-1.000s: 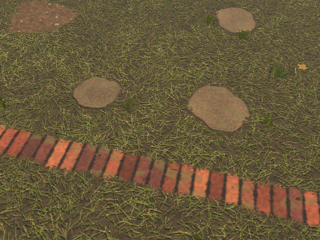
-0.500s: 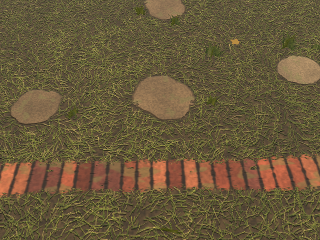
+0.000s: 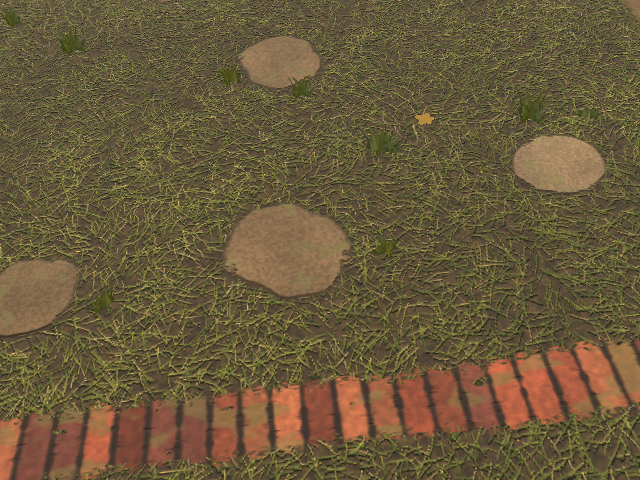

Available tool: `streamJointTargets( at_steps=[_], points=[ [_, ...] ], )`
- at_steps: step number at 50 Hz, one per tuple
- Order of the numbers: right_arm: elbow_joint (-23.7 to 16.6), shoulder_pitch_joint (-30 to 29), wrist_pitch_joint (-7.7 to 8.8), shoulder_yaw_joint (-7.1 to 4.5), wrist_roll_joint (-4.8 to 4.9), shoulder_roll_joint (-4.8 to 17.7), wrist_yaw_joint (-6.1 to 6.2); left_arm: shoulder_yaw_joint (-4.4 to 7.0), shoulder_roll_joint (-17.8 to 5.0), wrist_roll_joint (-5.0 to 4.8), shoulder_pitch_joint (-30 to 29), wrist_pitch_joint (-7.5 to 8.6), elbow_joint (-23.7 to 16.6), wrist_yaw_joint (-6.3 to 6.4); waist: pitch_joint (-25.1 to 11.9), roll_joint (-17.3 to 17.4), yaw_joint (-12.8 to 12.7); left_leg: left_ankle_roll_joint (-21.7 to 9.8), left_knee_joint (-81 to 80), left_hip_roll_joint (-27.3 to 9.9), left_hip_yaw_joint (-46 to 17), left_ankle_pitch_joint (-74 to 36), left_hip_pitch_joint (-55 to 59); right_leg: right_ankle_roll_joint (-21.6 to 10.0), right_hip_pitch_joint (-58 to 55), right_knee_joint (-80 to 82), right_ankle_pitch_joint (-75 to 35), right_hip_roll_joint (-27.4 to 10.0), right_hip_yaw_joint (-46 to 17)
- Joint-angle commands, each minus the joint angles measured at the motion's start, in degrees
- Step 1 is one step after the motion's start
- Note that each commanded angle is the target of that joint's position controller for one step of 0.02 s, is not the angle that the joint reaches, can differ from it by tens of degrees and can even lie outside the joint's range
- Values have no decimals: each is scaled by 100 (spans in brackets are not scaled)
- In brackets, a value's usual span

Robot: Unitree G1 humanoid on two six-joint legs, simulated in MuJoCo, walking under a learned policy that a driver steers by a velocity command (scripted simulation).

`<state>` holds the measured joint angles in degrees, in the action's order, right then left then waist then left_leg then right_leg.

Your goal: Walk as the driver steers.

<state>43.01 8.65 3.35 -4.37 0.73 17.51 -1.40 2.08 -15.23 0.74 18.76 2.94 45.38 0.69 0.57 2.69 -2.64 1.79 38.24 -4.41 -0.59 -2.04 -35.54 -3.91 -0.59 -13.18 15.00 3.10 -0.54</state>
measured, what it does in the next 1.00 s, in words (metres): walks ahead, turning left: left foot, then right foot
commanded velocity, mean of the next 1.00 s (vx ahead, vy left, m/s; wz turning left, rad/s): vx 0.05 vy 0.00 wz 0.37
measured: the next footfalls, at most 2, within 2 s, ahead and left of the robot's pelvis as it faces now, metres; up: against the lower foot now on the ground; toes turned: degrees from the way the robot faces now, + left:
left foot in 0.14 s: +0.22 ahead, +0.13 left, +0.00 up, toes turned +5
right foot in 0.54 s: +0.28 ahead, -0.10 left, +0.00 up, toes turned +22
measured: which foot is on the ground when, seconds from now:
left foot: up 0.00-0.12, down 0.14-0.54, up 0.56-0.90, down 0.92-1.00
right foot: down 0.00-0.16, up 0.18-0.52, down 0.54-0.94, up 0.96-1.00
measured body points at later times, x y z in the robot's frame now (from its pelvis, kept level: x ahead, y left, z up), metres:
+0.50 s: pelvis +0.15 +0.00 -0.01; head +0.19 +0.01 +0.43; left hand +0.22 +0.31 -0.11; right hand +0.37 -0.24 -0.11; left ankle +0.18 +0.12 -0.75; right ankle +0.24 -0.12 -0.73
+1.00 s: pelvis +0.18 +0.00 -0.01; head +0.19 +0.02 +0.44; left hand +0.17 +0.28 -0.13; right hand +0.43 -0.16 -0.11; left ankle +0.11 +0.11 -0.75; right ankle +0.24 -0.12 -0.74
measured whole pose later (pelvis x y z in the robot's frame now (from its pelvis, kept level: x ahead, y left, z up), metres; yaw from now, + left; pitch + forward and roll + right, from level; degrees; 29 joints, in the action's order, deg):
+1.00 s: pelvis +0.18 +0.00 -0.01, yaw +24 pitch +1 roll +0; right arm 38.9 8.6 -3.0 -2.3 -0.8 13.3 1.0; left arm 2.0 -14.9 0.1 13.3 0.6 41.4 -0.3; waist 1.7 -1.6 -3.0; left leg 0.5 28.5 -0.2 -0.5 16.4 -12.7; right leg 1.2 16.6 -31.3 16.1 -2.2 0.7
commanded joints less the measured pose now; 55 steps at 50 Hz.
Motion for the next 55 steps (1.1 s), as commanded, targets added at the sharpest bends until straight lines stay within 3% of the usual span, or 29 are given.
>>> streamJointTargets(
  at_steps=[1, 4, 6, 7, 8, 9, 10, 11, 12, 15, 19, 24, 26, 27, 28, 29, 30, 32, 33, 35, 39, 42, 44, 46, 47, 48, 49, 50, 55],
  points=[
    [-609, -832, 118, 51, 29, 198, -130, 266, -1034, -9, 40, 8, -176, 29, 371, -733, -203, -119, -370, 145, 173, -108, 242, -574, 416, 145, -2851, -1415, -98],
    [-733, -743, 108, -11, -6, 414, -230, 323, -1150, -99, -77, -112, -199, 91, 182, -797, -73, -359, -583, 379, 314, 592, 332, -496, -80, -614, -4176, -1539, -1],
    [-584, 50, 127, -152, -56, 687, -230, 335, -1172, -144, -232, -197, -302, 186, -361, -815, 342, -587, -928, 726, 491, 632, 1270, -298, -153, -1821, -5257, -1379, 129],
    [-495, 622, 142, -253, -68, 927, -162, 299, -1107, -117, -215, -194, -356, 214, -735, -590, 656, -809, -1328, 655, 229, -319, 2291, -17, 316, -2884, -4843, -1093, 321],
    [-535, 1132, 101, -353, -105, 1481, -63, 184, -799, 126, 63, -130, -560, 208, -1566, 524, 608, -1458, -923, -748, -1513, -2648, 4109, 372, 1794, -4843, -1848, -589, 526],
    [-663, 963, 65, -286, -112, 1432, -33, 72, -530, 127, 469, -58, -663, 112, -2421, 1358, 312, -2765, -1279, -1975, -3896, -2903, 5409, 694, 3480, -6582, 2455, 474, -120],
    [-762, 823, -25, -217, -37, 1036, -12, 201, -1095, -16, 173, -14, -584, 16, -2343, 442, 631, -2512, -1548, -1626, -3330, -1703, 4937, 655, 3646, -6891, 2059, 6, -773],
    [-826, 479, -80, -155, -12, 835, 38, 209, -1097, -159, -311, -24, -758, -10, -1595, 246, 582, -2199, -1671, -1314, -2648, -920, 4270, 616, 3885, -6770, 1672, -213, -660],
    [-843, 239, -139, -119, 12, 746, 64, 197, -1004, -118, -472, -72, -773, 24, -1003, -266, 429, -1936, -1893, -1043, -2219, -422, 3392, 626, 3862, -6278, 1388, -419, -562],
    [-955, -198, -249, -148, -83, 806, 121, 176, -773, -10, -319, -244, -789, 102, -408, 139, 73, -1707, -2243, -473, -1689, 62, 1731, 740, 2960, -4823, 1008, -443, -329],
    [-967, -183, -336, -248, -37, 990, 226, 138, -686, 10, -304, -250, -783, 164, -804, 365, 140, -1642, -2039, -357, -1643, 28, 1604, 900, 2486, -3718, 488, -308, -329],
    [-989, -182, -500, -249, -2, 958, 268, 192, -729, -58, -627, -177, -968, 92, -753, 585, 264, -1343, -1776, -253, -2196, 1034, 1658, 827, 2207, -2700, 190, -150, -373],
    [-1026, -289, -551, -217, 49, 874, 277, 244, -715, -67, -404, -92, -932, 47, -744, 618, 73, -1094, -1401, -89, -2314, 967, 1652, 678, 1633, -1563, -351, -119, -281],
    [-1005, -134, -560, -167, 55, 701, 284, 319, -913, -25, -287, -68, -936, 62, -740, 415, 68, -820, -1007, 155, -2189, 1388, 1414, 500, 1167, -1036, -573, -531, -547],
    [-993, 191, -555, -64, -26, 301, 265, 416, -1362, 77, -279, -103, -1052, 121, -833, -848, 284, -419, 412, 779, -1379, 2912, 833, -5, 683, -617, -1046, -1945, -1812],
    [-1217, 134, -467, -144, -5, 522, 255, 474, -1579, 273, -474, -149, -1021, 82, -511, -2213, 410, -194, 1539, 1202, -667, 3893, -107, -895, 1063, -287, -1508, -2688, -3178],
    [-1045, 266, -443, -277, -23, 955, 270, 388, -1222, 264, -682, -130, -1200, 87, -467, -1582, 361, -56, 2485, 851, -869, 3632, -101, -1070, 1115, -316, -1405, -2594, -2926],
    [-752, 457, -577, -339, 38, 927, 323, 290, -850, 101, -1062, -133, -1281, 120, -340, -924, 458, 158, 3115, 739, -706, 2958, -116, -651, 1128, -563, -1416, -1933, -1707],
    [-746, 470, -635, -316, 26, 817, 329, 274, -804, 28, -1131, -145, -1275, 147, -263, -944, 417, 267, 3327, 692, -657, 2704, -220, -636, 1071, -601, -1646, -1840, -1418],
    [-854, 284, -670, -249, 75, 595, 304, 261, -769, 49, -1036, -196, -1246, 201, -234, -1060, 305, 407, 3136, 635, -358, 2417, -162, -661, 993, -571, -1956, -1632, -852],
    [-1064, -129, -617, -82, 10, 257, 261, 334, -900, 33, -656, -280, -1073, 204, -556, -1178, 34, 457, 1824, 508, -287, 2723, 336, -904, 446, -758, -2570, -1787, -773],
    [-956, -11, -602, 12, -49, 96, 228, 285, -811, -55, -841, -268, -993, 71, -643, -1347, 117, 315, 411, 454, -50, 2776, 1459, -932, 804, -824, -2695, -1710, -733],
    [-742, 265, -591, 6, -71, 77, 211, 230, -723, -162, -896, -249, -892, -16, -502, -1296, 291, 181, -1130, 545, 113, 1761, 2244, -801, 1078, -969, -2495, -1542, -743],
    [-696, 458, -561, -66, -122, 486, 239, 202, -721, -193, -508, -165, -738, -78, -552, -981, 292, -145, -1992, 195, -304, 286, 3539, -239, 1747, -1057, -1816, -1334, -796],
    [-762, 618, -582, -157, -185, 975, 315, 132, -539, 15, -448, -88, -814, -150, -871, 36, 156, -465, -1521, -766, -1094, -1429, 4180, 136, 2258, -1697, -505, -915, -471],
    [-650, 204, -615, -163, -199, 924, 311, 101, -382, -46, -407, -70, -857, -141, -743, 1003, -35, -1058, -1505, -1105, -1090, -589, 3227, 427, 2159, -1611, 612, -606, 18],
    [-809, -156, -567, -99, -183, 580, 279, 152, -682, -36, -746, -112, -854, -105, -429, 720, 139, -1099, -1700, -864, -982, 246, 2823, 578, 1996, -1829, 405, -560, 63],
    [-762, -144, -533, -126, -190, 601, 288, 220, -805, -73, -990, -151, -931, -75, -245, 765, 235, -980, -1737, -733, -918, 599, 2837, 571, 2262, -2047, 95, -441, 149],
    [-736, -35, -412, -183, -86, 637, 403, 298, -656, -151, -733, -363, -1045, -57, -119, 961, 315, -1358, -1565, -1380, -1087, -596, 2841, 431, 2755, -3341, 1356, -457, 136]
  ],
)
Velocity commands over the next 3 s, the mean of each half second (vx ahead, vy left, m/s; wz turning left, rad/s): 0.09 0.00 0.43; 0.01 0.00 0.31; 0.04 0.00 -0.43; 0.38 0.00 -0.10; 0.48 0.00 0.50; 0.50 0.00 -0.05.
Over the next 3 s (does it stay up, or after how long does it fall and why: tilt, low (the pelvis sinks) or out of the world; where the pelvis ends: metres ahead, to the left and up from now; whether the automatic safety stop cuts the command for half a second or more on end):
stays up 0.82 0.23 0.00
